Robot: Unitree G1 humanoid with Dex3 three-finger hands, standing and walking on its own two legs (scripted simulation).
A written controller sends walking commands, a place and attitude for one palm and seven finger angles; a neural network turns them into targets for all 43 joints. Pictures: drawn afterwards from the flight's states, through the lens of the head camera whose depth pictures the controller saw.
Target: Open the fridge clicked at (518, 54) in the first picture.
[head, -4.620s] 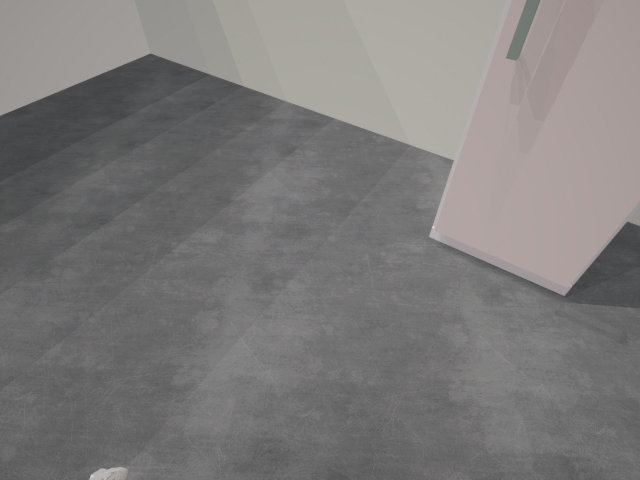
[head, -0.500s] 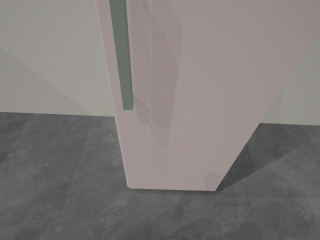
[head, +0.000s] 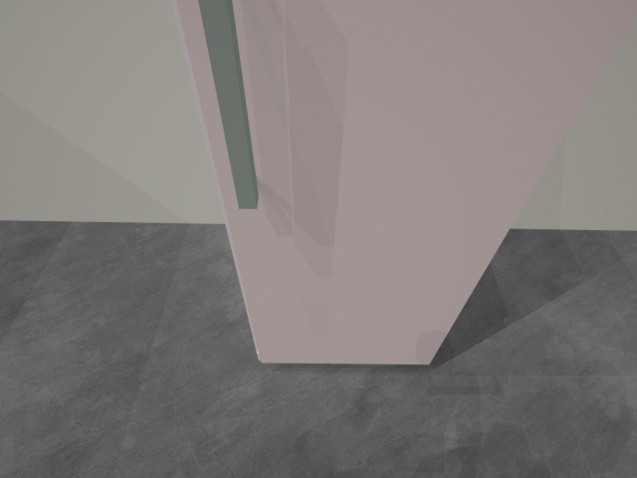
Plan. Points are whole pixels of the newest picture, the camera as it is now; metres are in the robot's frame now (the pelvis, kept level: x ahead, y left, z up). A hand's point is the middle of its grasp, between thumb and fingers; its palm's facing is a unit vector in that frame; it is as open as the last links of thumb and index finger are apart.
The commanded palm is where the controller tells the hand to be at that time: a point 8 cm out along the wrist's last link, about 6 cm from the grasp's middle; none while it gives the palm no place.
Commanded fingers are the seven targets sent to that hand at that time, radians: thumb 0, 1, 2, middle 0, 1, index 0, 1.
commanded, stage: come to a stop and stand still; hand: left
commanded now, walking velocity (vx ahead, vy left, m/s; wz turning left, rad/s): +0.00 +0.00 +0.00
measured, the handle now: (232, 74) +0.50 +0.15 +0.25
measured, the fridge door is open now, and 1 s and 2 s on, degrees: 0 0 0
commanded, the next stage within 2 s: look again from close up in 0.84 s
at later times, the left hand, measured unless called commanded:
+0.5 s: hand out of the picture -0.04 +0.17 -0.17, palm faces +0.03 -0.99 -0.16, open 7.4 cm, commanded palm none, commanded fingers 0.00 0.90 0.90 -0.20 -0.30 -0.20 -0.30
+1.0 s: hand out of the picture +0.02 +0.24 -0.16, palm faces +0.03 -0.96 -0.28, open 7.4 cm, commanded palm none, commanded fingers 0.00 0.90 0.90 -0.20 -0.30 -0.20 -0.30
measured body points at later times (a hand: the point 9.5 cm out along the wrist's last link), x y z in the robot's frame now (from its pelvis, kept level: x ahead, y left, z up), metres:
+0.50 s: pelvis -0.02 +0.01 +0.01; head -0.02 +0.01 +0.46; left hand -0.04 +0.22 -0.16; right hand -0.06 -0.19 -0.16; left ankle +0.01 +0.12 -0.74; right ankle +0.00 -0.10 -0.74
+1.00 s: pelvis -0.03 +0.02 +0.00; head -0.06 +0.02 +0.45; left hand +0.02 +0.29 -0.14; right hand +0.04 -0.24 -0.14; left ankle +0.01 +0.12 -0.74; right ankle +0.00 -0.10 -0.74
